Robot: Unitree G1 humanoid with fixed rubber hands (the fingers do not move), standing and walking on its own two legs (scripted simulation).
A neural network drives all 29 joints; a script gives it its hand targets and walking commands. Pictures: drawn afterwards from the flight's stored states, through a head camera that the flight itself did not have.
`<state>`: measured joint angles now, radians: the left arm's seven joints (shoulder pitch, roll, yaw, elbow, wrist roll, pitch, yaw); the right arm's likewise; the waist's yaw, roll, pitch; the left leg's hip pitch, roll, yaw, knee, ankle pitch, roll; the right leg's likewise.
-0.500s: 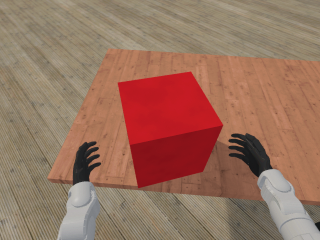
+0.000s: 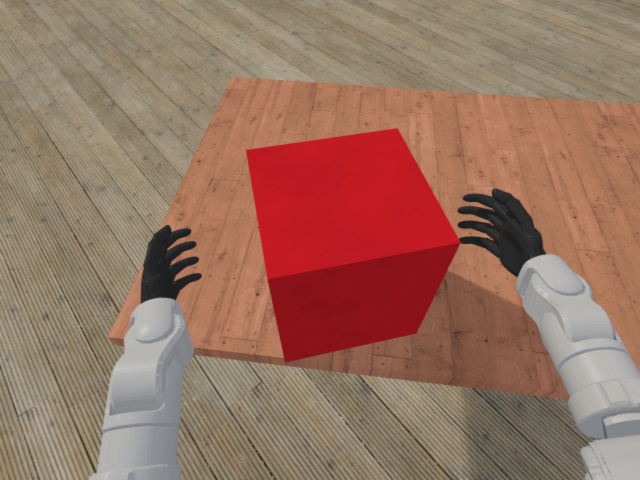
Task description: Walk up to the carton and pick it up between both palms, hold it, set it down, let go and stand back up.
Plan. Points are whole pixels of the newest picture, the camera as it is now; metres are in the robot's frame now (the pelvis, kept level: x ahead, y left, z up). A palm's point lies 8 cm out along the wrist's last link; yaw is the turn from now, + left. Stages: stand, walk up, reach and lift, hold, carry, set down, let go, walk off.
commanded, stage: reach and lift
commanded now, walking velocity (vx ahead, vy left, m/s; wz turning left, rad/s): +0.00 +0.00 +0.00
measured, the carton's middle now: (338, 250) +0.43 +0.02 +0.00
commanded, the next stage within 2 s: none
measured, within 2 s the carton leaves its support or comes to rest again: neither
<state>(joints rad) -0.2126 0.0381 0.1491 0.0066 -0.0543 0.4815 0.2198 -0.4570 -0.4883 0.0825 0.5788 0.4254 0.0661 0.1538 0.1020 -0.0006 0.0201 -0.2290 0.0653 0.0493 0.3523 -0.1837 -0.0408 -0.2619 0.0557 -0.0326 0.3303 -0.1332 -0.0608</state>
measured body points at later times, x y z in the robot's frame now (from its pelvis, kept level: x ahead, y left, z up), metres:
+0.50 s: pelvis -0.01 -0.01 +0.00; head +0.06 -0.02 +0.44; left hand +0.36 +0.24 +0.11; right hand +0.47 -0.16 +0.12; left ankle -0.01 +0.14 -0.75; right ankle +0.02 -0.08 -0.75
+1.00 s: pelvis +0.00 +0.00 +0.00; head +0.09 -0.01 +0.44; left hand +0.38 +0.26 +0.09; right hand +0.51 -0.14 +0.11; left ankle -0.01 +0.14 -0.75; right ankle +0.02 -0.08 -0.75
